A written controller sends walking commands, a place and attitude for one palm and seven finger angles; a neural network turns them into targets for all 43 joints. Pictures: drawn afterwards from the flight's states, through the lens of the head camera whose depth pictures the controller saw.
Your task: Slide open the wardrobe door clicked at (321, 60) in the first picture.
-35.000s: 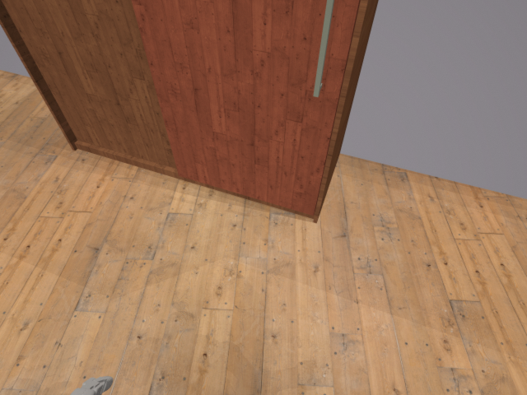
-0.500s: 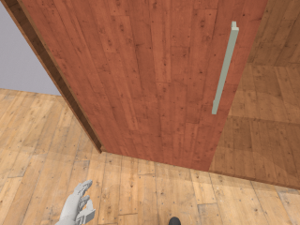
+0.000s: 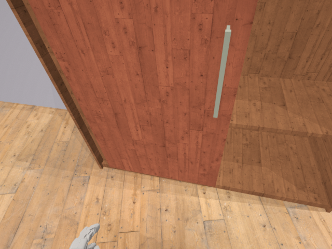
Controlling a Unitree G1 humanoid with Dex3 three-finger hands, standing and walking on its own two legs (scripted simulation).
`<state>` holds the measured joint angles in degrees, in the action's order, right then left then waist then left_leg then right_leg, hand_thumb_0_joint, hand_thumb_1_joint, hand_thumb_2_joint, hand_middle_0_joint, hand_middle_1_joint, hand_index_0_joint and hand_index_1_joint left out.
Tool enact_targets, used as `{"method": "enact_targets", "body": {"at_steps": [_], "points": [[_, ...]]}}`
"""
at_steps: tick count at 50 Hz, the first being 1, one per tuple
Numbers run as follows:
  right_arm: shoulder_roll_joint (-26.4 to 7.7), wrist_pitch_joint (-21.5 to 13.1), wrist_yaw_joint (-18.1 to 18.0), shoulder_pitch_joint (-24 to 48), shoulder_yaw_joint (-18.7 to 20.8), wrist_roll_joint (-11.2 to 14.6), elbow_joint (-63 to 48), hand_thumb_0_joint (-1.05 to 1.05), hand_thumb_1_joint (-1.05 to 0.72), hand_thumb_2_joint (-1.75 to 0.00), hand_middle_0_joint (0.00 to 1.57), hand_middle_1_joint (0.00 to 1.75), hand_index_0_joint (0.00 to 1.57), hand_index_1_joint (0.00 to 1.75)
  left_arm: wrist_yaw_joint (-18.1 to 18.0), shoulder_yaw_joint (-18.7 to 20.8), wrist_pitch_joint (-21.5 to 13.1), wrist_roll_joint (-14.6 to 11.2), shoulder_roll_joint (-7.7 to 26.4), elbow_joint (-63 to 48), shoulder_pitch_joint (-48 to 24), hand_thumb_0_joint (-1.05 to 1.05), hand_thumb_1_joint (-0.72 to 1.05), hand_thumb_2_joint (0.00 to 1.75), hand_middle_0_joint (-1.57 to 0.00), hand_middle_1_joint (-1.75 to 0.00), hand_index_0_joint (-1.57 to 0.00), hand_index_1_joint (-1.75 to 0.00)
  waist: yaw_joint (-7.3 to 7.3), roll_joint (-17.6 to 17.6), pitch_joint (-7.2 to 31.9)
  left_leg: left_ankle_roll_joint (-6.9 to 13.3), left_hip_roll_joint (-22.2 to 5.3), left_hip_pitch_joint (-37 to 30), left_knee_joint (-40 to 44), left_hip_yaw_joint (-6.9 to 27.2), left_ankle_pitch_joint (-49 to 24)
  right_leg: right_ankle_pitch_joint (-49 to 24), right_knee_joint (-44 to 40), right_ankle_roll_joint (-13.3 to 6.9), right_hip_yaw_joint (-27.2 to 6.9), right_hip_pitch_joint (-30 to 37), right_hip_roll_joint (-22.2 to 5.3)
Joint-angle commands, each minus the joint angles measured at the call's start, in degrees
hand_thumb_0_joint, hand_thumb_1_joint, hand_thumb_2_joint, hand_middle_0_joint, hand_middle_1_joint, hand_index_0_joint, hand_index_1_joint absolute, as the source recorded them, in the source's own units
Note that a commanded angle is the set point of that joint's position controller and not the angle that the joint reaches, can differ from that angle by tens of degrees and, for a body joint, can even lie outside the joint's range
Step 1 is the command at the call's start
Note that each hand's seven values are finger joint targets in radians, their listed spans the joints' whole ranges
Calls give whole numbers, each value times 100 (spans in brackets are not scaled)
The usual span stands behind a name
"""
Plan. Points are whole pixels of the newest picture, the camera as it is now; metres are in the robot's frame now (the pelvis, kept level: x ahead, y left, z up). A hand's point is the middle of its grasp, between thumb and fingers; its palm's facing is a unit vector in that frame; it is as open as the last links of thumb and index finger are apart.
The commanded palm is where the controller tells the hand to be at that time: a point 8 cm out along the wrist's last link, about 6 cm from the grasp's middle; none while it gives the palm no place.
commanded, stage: stop stepping back and stand still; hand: right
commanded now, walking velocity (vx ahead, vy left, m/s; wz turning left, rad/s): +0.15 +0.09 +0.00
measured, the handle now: (221, 77) +0.62 -0.17 +0.09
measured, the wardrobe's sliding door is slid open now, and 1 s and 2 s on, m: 0.63 0.63 0.63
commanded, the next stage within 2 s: let the arm hang, fingers relaxed in 0.68 s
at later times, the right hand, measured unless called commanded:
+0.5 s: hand out of the picture +0.24 -0.32 +0.14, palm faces +0.47 +0.78 -0.40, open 7.4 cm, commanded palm +0.17 -0.34 +0.18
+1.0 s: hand out of the picture +0.14 -0.24 -0.14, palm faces +0.07 +0.96 -0.28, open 7.4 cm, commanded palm none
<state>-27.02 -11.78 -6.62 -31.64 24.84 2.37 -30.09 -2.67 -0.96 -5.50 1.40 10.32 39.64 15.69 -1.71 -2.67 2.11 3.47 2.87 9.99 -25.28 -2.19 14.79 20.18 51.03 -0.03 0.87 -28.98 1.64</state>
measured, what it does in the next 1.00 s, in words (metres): steps on the spot: right foot, then left foot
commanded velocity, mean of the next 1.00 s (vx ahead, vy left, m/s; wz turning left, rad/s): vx -0.03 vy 0.04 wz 0.00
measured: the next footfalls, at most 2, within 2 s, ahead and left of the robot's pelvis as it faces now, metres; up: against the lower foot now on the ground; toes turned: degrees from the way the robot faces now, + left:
right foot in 0.10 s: +0.07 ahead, -0.13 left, +0.00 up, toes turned -4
left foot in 0.32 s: +0.08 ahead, +0.09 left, +0.00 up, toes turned -1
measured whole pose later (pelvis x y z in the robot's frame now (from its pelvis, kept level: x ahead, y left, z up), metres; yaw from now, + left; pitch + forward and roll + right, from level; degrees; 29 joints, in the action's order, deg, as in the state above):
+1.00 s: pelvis +0.02 -0.03 -0.01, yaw -5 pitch +1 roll +0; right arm -13.8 3.8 -0.3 -12.2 1.9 -1.6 39.5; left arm 0.1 0.8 0.1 1.7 15.1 47.6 8.3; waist 1.7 0.5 -0.7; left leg -0.2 -2.1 18.9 -35.8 -3.5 17.9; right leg 17.2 35.7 -2.0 0.2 -19.6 2.1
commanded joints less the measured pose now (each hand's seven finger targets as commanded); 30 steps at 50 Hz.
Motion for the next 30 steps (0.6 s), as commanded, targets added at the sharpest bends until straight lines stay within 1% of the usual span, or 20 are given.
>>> {"method": "enact_targets", "body": {"at_steps": [1, 2, 3, 4, 5, 6, 7, 8, 9, 11, 13, 15, 16, 17, 18, 20, 22, 25, 27, 30], "points": [[-423, -96, -189, 1472, 108, -79, -165, 0, -90, -90, 20, 30, 20, 30, -269, 371, -353, -121, 820, -889, -914, 0, 90, 90, -20, -30, -20, -30, 294, -183, -616, 658, -1711, 1559, 1004, 1339, 2601, 309, -925, -189, -12, 1017, -562], [-415, -119, -224, 1518, 46, -85, -370, 0, -90, -90, 20, 30, 20, 30, -300, 342, -380, -114, 823, -845, -798, 0, 90, 90, -20, -30, -20, -30, 344, 240, -465, 517, -1408, 1336, 451, 877, 2216, 215, -1752, -197, 258, 1452, -348], [-474, -161, -246, 1506, 87, -55, -660, 0, -90, -90, 20, 30, 20, 30, -313, 345, -455, -121, 869, -909, -747, 0, 90, 90, -20, -30, -20, -30, 335, 766, -308, 289, -964, 1272, -350, 493, 1736, 285, -2469, -282, -35, 1822, -395], [-526, -239, -259, 1562, 149, -21, -1187, 0, -90, -90, 20, 30, 20, 30, -297, 389, -528, -126, 1019, -1047, -754, 0, 90, 90, -20, -30, -20, -30, 306, 1737, -191, -85, -385, 1726, -1447, 62, 1383, 309, -3174, -619, -1476, 2217, -1179], [-793, -332, -282, 1655, 327, -13, -1588, 0, -90, -90, 20, 30, 20, 30, -275, 367, -582, -154, 950, -1200, -787, 0, 90, 90, -20, -30, -20, -30, 289, 2132, -169, -316, -24, 2160, -2297, -119, 1522, 89, -3702, -946, -2847, 2441, -1904], [-954, -388, -221, 1434, 530, 32, -1559, 0, -90, -90, 20, 30, 20, 30, -195, 337, -658, -95, 790, -1027, -730, 0, 90, 90, -20, -30, -20, -30, 316, 1698, -119, -291, -54, 1982, -2996, 295, 1720, 1247, -4271, -1004, -3367, 1921, -2075], [-1018, -362, -208, 1265, 628, 20, -1828, 0, -90, -90, 20, 30, 20, 30, -130, 341, -714, -61, 737, -1089, -738, 0, 90, 90, -20, -30, -20, -30, 306, 1569, -324, -282, -208, 2069, -3240, 504, 1450, 1470, -4411, -1070, -3570, 1601, -2119], [-993, -377, -208, 964, 681, -3, -1924, 0, -90, -90, 20, 30, 20, 30, -69, 309, -741, -48, 684, -1079, -750, 0, 90, 90, -20, -30, -20, -30, 262, 1441, -367, -272, -401, 1960, -3062, 619, 1104, 1181, -4306, -1095, -3159, 1462, -2076], [-918, -383, -224, 581, 720, -25, -1841, 0, -90, -90, 20, 30, 20, 30, -14, 281, -739, -68, 660, -1044, -765, 0, 90, 90, -20, -30, -20, -30, 167, 1331, -285, -276, -482, 1572, -2488, 518, 926, 716, -4072, -1000, -2413, 1318, -1897], [-823, -408, -259, 168, 818, -46, -1664, 0, -90, -90, 20, 30, 20, 30, -2, 290, -732, -49, 702, -1062, -743, 0, 90, 90, -20, -30, -20, -30, 101, 1717, 16, -289, -327, 485, -1292, 95, 753, 457, -3803, -657, -1280, 985, -1515], [-668, -361, -259, 112, 777, -64, -1127, 0, -90, -90, 20, 30, 20, 30, -24, 336, -624, -38, 771, -1166, -638, 0, 90, 90, -20, -30, -20, -30, 132, 1485, 118, -270, -93, -725, -300, -212, 438, 902, -3426, -417, -794, 361, -1187], [-536, -302, -219, 36, 656, -49, -396, 0, -90, -90, 20, 30, 20, 30, -62, 355, -551, -60, 770, -1170, -592, 0, 90, 90, -20, -30, -20, -30, 190, 702, -74, -96, -357, -769, 412, 300, 390, 733, -2714, -249, -427, 203, -787], [-582, -318, -203, 342, 616, -13, -328, 0, -90, -90, 20, 30, 20, 30, -84, 357, -518, -65, 777, -1175, -602, 0, 90, 90, -20, -30, -20, -30, 270, 350, -203, 115, -731, -335, 631, 934, 371, 430, -2246, -187, -353, 321, -655], [-681, -349, -203, 577, 684, 13, -223, 0, -90, -90, 20, 30, 20, 30, -101, 339, -510, -35, 800, -1104, -572, 0, 90, 90, -20, -30, -20, -30, 341, 287, -256, 194, -993, 213, 713, 1207, 287, 10, -2094, -154, -363, 718, -592], [-538, -331, -177, 676, 536, 8, -129, 0, -90, -90, 20, 30, 20, 30, -101, 313, -528, -77, 746, -1022, -585, 0, 90, 90, -20, -30, -20, -30, 293, -32, -75, 122, -984, 432, 681, 1298, 341, -114, -2023, -154, -358, 1039, -479], [-368, -273, -150, 770, 274, 16, -317, 0, -90, -90, 20, 30, 20, 30, -134, 366, -532, -151, 826, -1058, -709, 0, 90, 90, -20, -30, -20, -30, 268, -74, -45, 61, -883, 557, 487, 1086, -174, -735, -2177, -187, -410, 1484, -519], [-486, -340, -181, 814, 307, -19, -766, 0, -90, -90, 20, 30, 20, 30, -171, 311, -563, -157, 817, -1107, -774, 0, 90, 90, -20, -30, -20, -30, 191, 525, 250, -174, -586, -27, -118, 543, -1531, -2059, -2640, -191, -607, 1614, -727], [-851, -391, -244, 820, 582, -46, -1337, 0, -90, -90, 20, 30, 20, 30, -199, 269, -593, -165, 760, -1243, -868, 0, 90, 90, -20, -30, -20, -30, 89, 965, 557, -327, -435, -329, -452, 248, -2292, -3708, -2678, -114, -618, 1920, -804], [-801, -429, -267, 472, 665, -19, -1462, 0, -90, -90, 20, 30, 20, 30, -172, 298, -579, -169, 731, -1318, -793, 0, 90, 90, -20, -30, -20, -30, 68, 1093, 763, -302, -450, -473, -415, 207, -2562, -4260, -2514, -45, -453, 2118, -783], [-829, -443, -272, -103, 900, 53, -1231, 0, -90, -90, 20, 30, 20, 30, -137, 369, -511, -188, 752, -1422, -761, 0, 90, 90, -20, -30, -20, -30, 65, 924, 819, -269, -496, -681, -254, 268, -2784, -4063, -2455, 4, -366, 1964, -734]]}}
